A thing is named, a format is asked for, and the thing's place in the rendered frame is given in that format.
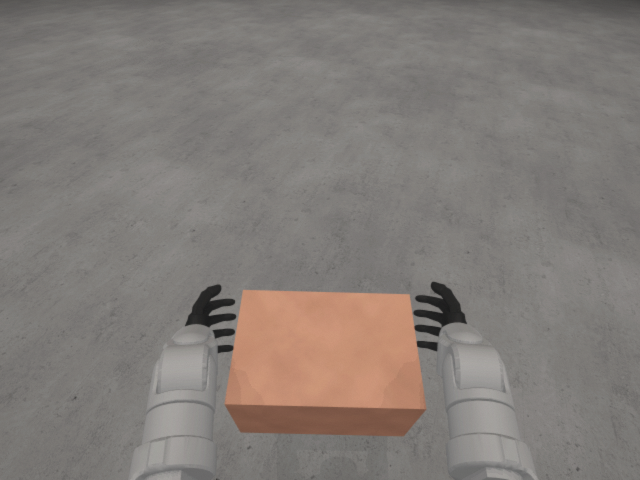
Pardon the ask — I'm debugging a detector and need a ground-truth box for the carton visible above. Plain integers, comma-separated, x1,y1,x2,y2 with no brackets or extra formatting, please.
224,290,426,436

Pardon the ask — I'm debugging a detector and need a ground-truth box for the robot right hand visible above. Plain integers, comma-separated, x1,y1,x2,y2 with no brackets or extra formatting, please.
413,282,467,351

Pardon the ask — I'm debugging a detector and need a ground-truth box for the left robot forearm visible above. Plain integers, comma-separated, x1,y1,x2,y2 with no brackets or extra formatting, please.
128,324,218,480

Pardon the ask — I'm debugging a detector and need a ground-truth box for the robot left hand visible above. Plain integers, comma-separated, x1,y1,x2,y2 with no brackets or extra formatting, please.
185,284,236,353

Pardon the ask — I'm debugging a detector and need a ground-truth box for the right robot forearm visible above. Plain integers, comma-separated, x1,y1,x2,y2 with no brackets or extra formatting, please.
436,322,539,480

